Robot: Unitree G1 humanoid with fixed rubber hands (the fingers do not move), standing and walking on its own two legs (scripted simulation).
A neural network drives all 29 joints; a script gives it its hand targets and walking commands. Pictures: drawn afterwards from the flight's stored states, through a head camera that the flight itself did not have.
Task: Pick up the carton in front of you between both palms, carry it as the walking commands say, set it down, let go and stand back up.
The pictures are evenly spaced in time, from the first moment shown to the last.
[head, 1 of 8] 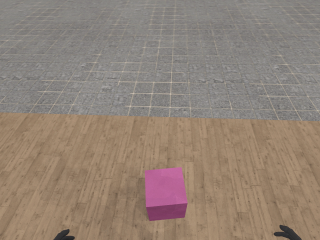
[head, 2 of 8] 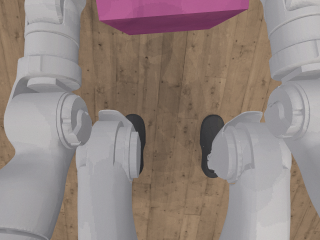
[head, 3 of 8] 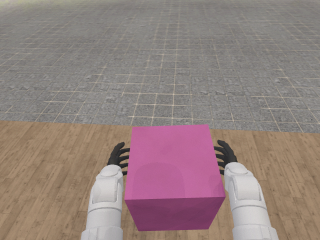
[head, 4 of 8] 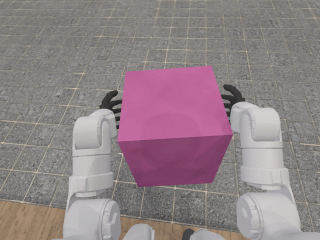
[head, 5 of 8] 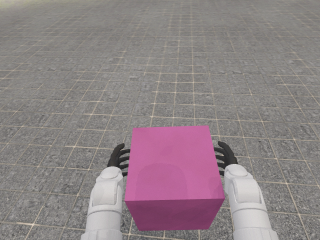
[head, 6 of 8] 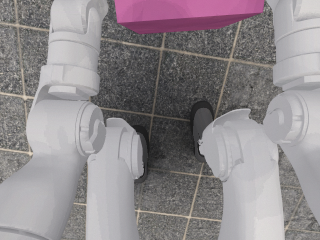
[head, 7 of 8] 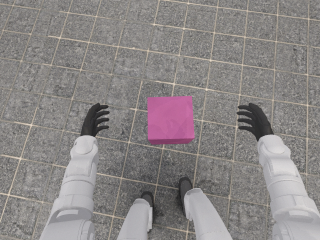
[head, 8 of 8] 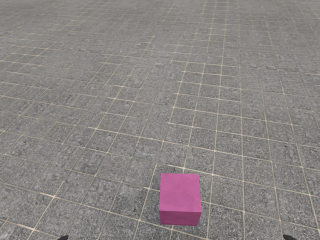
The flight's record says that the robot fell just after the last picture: no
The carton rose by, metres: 0.69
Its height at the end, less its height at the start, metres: -0.09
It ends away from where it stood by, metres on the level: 2.09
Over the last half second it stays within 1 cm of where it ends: yes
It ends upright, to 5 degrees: yes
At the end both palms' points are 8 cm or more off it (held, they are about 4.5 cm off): yes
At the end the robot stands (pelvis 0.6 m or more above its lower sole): yes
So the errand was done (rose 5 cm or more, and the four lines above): yes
